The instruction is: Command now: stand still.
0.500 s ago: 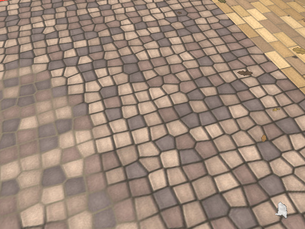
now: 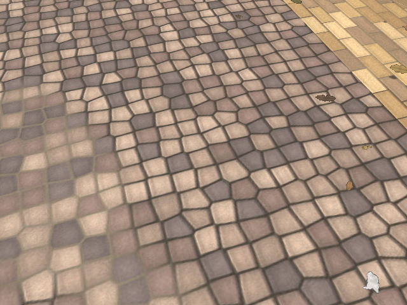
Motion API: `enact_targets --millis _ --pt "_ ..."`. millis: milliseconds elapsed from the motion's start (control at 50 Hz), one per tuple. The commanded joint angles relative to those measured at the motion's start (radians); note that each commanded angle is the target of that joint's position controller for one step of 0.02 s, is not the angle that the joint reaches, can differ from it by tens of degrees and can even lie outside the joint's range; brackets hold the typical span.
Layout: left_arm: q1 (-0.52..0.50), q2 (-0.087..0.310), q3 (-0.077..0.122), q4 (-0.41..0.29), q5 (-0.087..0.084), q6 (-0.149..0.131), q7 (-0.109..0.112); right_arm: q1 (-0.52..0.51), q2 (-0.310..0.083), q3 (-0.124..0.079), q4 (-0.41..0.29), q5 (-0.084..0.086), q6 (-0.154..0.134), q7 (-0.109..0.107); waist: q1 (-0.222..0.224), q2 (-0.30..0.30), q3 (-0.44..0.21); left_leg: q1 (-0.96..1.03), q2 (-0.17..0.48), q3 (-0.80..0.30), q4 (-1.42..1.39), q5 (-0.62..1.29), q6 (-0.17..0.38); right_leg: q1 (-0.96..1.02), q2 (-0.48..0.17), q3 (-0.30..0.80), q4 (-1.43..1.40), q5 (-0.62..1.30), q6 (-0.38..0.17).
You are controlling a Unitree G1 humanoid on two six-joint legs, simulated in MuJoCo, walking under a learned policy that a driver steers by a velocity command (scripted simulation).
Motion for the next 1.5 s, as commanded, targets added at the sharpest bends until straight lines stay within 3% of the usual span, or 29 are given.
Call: enact_targets --millis 20,1140,1180,1220,1260,1300,1340,1380,1420,1440,1460,1480,1500 --pt "0.062 0.089 0.013 -0.008 0.000 -0.005 0.004 0.052 -0.086 -0.013 -0.006 0.000 -0.004 -0.004 0.001 -0.013 0.037 0.043 0.080 -0.072 -0.038 0.094 0.032 -0.098 -0.119 0.092 -0.078 0.141 -0.025" --pt "0.170 0.019 0.017 -0.005 0.002 -0.013 0.012 0.109 -0.020 -0.018 0.045 0.001 -0.004 -0.015 0.004 -0.014 0.063 0.041 0.079 -0.064 -0.019 0.113 0.030 -0.093 -0.122 0.076 -0.058 0.177 -0.024" --pt "0.180 0.024 0.020 -0.003 0.006 -0.011 0.011 0.105 -0.014 -0.017 0.043 -0.002 -0.002 -0.013 0.011 -0.025 0.056 0.033 0.052 -0.047 -0.011 -0.031 0.034 -0.097 -0.108 0.085 -0.091 -0.024 -0.035" --pt "0.199 0.073 0.042 -0.008 0.005 -0.002 0.009 0.082 -0.020 -0.024 0.021 -0.009 0.001 -0.007 0.027 -0.090 0.095 -0.060 -0.015 0.012 0.098 -0.254 0.049 -0.117 -0.124 0.154 -0.128 -0.351 -0.084" --pt "0.257 0.104 0.060 -0.004 0.005 0.004 0.005 0.027 0.003 -0.022 -0.024 -0.027 -0.005 0.007 0.062 -0.155 0.178 -0.231 -0.043 0.073 0.249 -0.316 0.055 -0.108 -0.237 0.315 -0.214 -0.582 -0.159" --pt "0.270 0.101 0.067 -0.006 0.012 -0.005 0.002 -0.024 0.004 -0.023 -0.070 -0.032 -0.026 0.017 0.072 -0.157 0.232 -0.323 0.011 0.076 0.361 -0.277 0.065 -0.112 -0.322 0.403 -0.251 -0.547 -0.214" --pt "0.264 0.110 0.074 -0.012 0.022 -0.022 -0.001 -0.043 -0.013 -0.031 -0.106 -0.025 -0.051 0.028 0.063 -0.139 0.225 -0.378 0.039 0.061 0.372 -0.298 0.076 -0.051 -0.333 0.386 -0.231 -0.396 -0.225" --pt "0.232 0.114 0.079 -0.023 0.016 -0.037 -0.004 -0.015 -0.018 -0.040 -0.119 -0.011 -0.071 0.038 0.029 -0.127 0.191 -0.279 0.031 0.079 0.266 -0.242 0.084 -0.057 -0.303 0.309 -0.186 -0.255 -0.201" --pt "0.150 0.108 0.078 -0.049 0.002 -0.045 -0.008 0.176 -0.006 -0.052 -0.060 0.002 -0.080 0.040 -0.074 -0.086 0.134 0.085 -0.037 0.128 0.081 -0.115 0.086 -0.237 -0.221 0.186 -0.065 -0.137 -0.148" --pt "0.126 0.080 0.068 -0.065 0.006 -0.057 -0.014 0.301 -0.041 -0.071 -0.021 -0.003 -0.086 0.032 -0.127 0.008 0.082 0.291 0.006 0.037 0.018 -0.132 0.089 -0.351 -0.150 0.092 0.117 -0.047 -0.115" --pt "0.108 -0.004 0.044 -0.111 0.001 -0.070 -0.025 0.436 -0.156 -0.099 -0.007 -0.010 -0.089 0.023 -0.163 0.277 0.010 0.418 0.268 -0.384 -0.191 -0.417 0.151 -0.511 -0.011 -0.081 0.466 -0.151 -0.055" --pt "0.107 0.055 0.061 -0.130 0.026 -0.069 -0.034 0.468 -0.167 -0.103 0.022 -0.003 -0.071 0.026 -0.128 0.275 0.034 0.354 0.375 -0.638 -0.271 -0.523 0.213 -0.602 0.001 -0.065 0.684 -0.278 -0.058" --pt "0.084 0.060 0.063 -0.129 0.039 -0.065 -0.043 0.328 -0.115 -0.087 -0.021 -0.009 -0.065 0.027 -0.055 0.108 0.128 0.240 0.360 -0.560 -0.267 -0.556 0.206 -0.627 -0.075 -0.027 0.786 -0.192 -0.072"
